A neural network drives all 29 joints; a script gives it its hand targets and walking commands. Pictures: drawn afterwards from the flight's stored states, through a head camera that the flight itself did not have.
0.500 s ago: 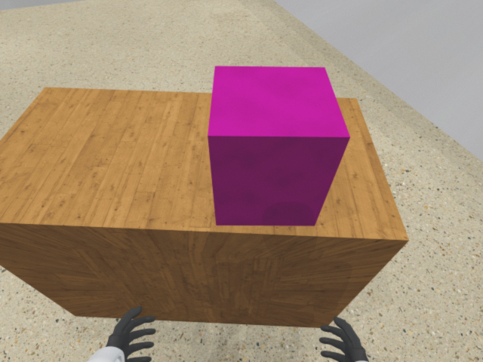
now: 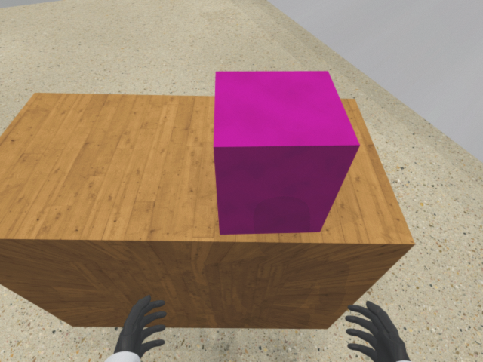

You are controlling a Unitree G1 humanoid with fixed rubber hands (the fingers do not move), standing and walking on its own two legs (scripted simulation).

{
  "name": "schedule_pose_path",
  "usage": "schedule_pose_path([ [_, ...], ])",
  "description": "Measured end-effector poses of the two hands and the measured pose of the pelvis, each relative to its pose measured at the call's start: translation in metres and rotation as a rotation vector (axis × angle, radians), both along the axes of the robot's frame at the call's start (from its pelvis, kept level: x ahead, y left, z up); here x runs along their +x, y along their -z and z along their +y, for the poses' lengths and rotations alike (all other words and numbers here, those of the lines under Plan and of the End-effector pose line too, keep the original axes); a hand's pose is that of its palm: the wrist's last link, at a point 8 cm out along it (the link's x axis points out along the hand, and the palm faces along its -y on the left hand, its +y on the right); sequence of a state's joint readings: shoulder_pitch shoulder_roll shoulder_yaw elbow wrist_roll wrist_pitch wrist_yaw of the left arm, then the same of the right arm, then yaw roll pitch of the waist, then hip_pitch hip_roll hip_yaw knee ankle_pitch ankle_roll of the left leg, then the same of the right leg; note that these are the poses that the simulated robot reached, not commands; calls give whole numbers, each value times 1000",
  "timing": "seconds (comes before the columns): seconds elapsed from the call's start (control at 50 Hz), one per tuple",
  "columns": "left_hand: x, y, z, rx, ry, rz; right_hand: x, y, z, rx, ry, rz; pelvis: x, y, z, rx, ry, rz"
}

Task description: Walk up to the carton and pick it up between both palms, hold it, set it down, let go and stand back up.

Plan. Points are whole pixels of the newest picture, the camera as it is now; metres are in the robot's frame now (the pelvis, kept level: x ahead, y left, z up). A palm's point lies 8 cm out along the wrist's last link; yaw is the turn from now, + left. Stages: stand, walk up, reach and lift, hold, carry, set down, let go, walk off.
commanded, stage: reach and lift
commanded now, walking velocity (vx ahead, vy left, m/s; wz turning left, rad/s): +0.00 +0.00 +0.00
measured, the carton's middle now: (271, 157) +0.48 -0.03 +0.06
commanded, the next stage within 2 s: none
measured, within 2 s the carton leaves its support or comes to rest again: neither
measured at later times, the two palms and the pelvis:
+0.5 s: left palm (138, 308) +0.20 +0.18 +0.01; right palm (398, 305) +0.22 -0.22 +0.01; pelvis +0.02 -0.02 +0.00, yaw +1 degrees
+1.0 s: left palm (145, 256) +0.26 +0.17 +0.06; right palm (405, 260) +0.27 -0.23 +0.05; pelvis +0.02 -0.02 +0.00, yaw +0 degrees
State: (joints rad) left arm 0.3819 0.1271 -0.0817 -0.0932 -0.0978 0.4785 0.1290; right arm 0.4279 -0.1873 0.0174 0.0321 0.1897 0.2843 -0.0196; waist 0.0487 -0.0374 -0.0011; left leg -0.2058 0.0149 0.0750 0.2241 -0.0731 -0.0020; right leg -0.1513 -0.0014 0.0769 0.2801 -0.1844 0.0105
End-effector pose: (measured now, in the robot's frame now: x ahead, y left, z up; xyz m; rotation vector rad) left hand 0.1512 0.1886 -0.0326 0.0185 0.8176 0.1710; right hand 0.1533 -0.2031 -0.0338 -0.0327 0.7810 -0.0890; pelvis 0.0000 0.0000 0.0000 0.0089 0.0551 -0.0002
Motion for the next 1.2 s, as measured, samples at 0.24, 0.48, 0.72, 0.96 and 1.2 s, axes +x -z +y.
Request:
schedule_pose_path([
  [0.24,25,-19,-5,17,-11,-135,31,-18,-9,5,-14,-157,11,0,-14,7,-6,-7],
  [0.48,49,-40,-10,14,-14,-273,62,-40,-12,4,-30,-291,19,0,-24,13,-20,-28],
  [0.72,75,-65,-12,23,1,-405,87,-65,-19,5,-41,-420,21,0,-23,14,-19,-42],
  [0.96,107,-83,-17,13,18,-457,113,-80,-26,14,-41,-476,18,0,-19,12,0,-50],
  [1.2,139,-117,-13,-10,16,-460,156,-114,-22,12,-41,-499,11,0,-21,9,11,-76],
])
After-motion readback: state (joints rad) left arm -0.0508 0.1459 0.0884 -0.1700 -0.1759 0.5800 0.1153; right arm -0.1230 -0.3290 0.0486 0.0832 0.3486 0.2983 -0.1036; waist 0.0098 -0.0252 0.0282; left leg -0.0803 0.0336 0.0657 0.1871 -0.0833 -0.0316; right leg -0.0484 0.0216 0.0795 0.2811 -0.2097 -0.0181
